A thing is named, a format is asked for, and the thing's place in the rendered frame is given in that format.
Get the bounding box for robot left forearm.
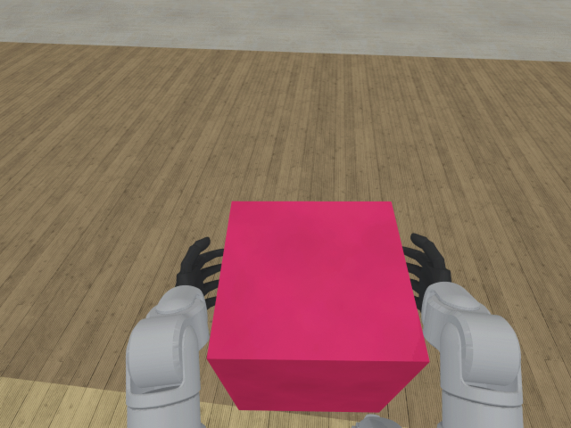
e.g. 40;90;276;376
126;285;210;428

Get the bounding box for robot right forearm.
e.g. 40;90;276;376
421;282;524;428

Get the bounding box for right robot hand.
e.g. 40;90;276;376
402;233;451;312

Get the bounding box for left robot hand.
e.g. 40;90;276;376
175;237;224;310

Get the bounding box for carton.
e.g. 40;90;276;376
207;202;430;413

